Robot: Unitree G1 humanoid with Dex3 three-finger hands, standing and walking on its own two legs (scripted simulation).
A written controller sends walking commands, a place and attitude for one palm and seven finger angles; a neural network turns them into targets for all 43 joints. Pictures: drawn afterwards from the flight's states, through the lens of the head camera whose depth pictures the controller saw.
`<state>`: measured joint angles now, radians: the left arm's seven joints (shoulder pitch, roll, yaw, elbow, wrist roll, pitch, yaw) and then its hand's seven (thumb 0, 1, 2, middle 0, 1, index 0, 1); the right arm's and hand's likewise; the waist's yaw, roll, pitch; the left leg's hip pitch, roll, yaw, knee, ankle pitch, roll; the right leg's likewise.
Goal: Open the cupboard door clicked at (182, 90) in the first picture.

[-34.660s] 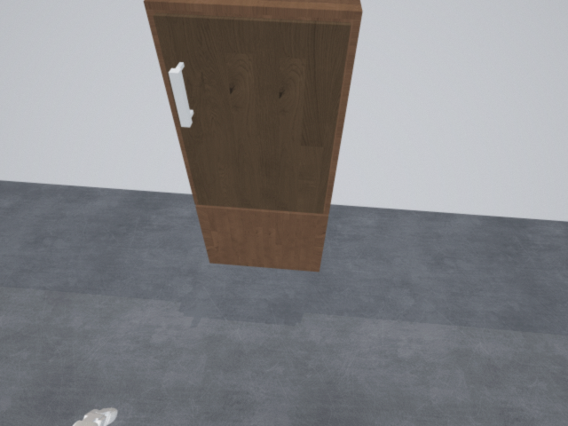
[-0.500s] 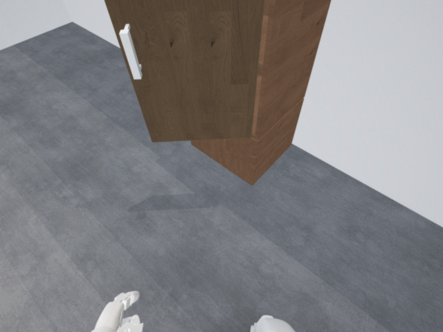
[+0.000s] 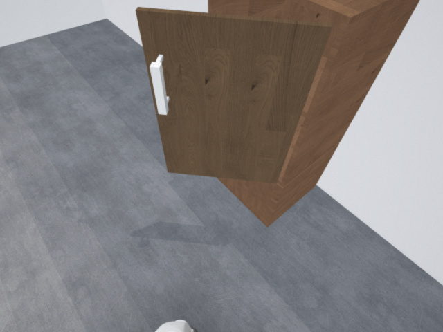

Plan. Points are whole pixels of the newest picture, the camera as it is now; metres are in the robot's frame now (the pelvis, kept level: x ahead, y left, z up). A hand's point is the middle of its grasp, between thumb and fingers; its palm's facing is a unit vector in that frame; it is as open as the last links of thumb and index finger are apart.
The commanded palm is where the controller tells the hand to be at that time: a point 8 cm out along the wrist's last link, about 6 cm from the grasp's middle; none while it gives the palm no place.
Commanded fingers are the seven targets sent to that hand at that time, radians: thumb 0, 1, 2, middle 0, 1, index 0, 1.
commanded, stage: take the last steps up to it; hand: left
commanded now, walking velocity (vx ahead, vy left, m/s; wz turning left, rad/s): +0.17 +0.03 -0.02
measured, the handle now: (161, 85) +0.66 +0.23 +0.05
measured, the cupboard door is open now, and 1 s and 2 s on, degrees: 44 44 44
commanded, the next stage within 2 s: come to a stop and stand still in 0.02 s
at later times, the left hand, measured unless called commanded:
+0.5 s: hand (138, 318) +0.16 +0.19 -0.17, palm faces -0.03 -0.96 -0.28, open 7.3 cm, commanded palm none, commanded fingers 0.00 0.90 0.90 -0.20 -0.30 -0.20 -0.30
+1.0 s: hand out of the picture +0.08 +0.20 -0.18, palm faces +0.03 -0.98 -0.20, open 7.3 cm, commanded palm none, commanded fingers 0.00 0.90 0.90 -0.20 -0.30 -0.20 -0.30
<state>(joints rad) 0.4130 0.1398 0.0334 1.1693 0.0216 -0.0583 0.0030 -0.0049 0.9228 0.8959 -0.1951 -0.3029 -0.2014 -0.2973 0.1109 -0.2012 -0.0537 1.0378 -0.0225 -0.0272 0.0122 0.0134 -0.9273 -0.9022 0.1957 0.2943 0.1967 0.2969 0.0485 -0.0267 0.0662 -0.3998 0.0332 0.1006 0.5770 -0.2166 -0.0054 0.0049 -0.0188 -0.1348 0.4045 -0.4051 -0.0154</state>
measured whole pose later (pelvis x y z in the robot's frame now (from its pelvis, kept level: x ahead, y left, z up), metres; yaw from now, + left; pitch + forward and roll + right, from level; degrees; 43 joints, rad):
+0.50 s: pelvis +0.09 -0.01 +0.00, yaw -2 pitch +0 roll +1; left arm 0.18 0.19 0.04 1.01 0.03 0.02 0.03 0.00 0.93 0.90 -0.19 -0.30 -0.20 -0.30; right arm 0.21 -0.18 -0.06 1.07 -0.01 0.05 -0.03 0.00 -0.91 -0.90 0.20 0.30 0.20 0.30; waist -0.02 0.03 0.10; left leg -0.30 0.02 0.09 0.73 -0.46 -0.01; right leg -0.31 -0.04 -0.08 0.62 -0.31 -0.03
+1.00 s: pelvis +0.05 +0.01 +0.00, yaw -2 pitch -1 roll +2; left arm 0.23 0.19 0.04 1.07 0.02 0.04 0.02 0.00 0.91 0.90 -0.20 -0.30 -0.20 -0.30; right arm 0.18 -0.14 -0.02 1.05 -0.02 0.02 -0.04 0.00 -0.92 -0.90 0.20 0.30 0.20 0.30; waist 0.03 -0.05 0.05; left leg -0.19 -0.03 0.08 0.48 -0.27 0.03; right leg -0.22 -0.04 0.00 0.56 -0.30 0.00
